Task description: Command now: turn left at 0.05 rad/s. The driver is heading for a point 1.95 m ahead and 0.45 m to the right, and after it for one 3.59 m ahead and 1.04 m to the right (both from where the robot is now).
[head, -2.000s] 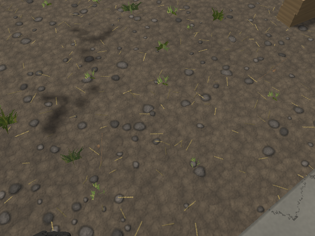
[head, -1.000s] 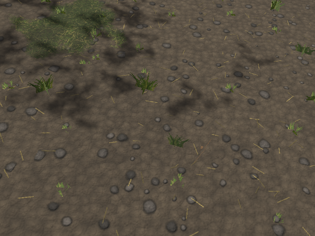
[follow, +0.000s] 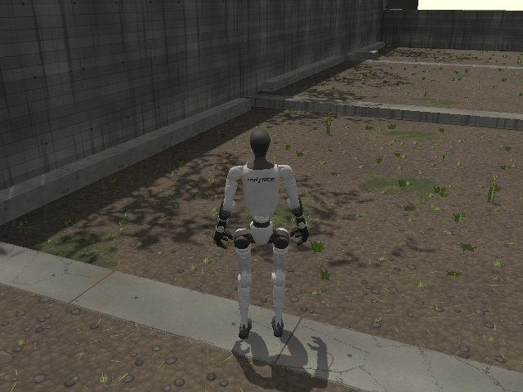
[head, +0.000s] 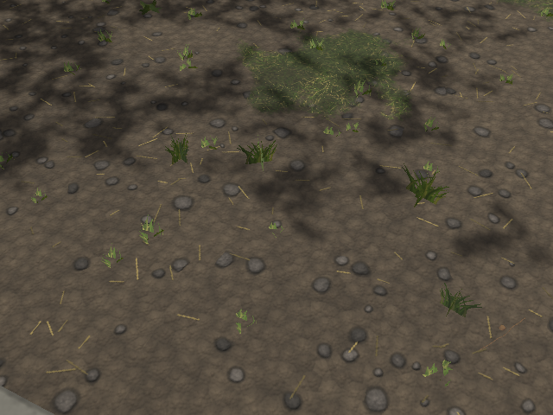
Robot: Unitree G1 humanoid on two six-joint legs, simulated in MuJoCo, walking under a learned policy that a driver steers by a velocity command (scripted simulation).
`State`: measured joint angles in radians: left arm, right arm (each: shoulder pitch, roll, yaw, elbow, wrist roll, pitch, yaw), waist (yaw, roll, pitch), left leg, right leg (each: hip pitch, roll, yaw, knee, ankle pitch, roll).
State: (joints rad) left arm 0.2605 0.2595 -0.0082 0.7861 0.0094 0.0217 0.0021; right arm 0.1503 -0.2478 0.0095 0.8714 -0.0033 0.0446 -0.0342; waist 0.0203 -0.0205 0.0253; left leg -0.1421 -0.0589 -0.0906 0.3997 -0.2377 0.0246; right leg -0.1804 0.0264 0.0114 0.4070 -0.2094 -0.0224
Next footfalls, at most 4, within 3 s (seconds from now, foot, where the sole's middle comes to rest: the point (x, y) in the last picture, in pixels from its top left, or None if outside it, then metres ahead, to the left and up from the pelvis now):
1.48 left None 0.56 0.16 -0.96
1.88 right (292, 339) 0.81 -0.02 -0.96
2.40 left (233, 260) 1.10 0.18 -0.96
2.96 right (303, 214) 1.32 -0.06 -0.96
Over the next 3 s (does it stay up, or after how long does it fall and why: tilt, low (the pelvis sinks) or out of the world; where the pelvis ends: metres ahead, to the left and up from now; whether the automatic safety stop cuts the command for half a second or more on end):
stays up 1.23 0.03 -0.21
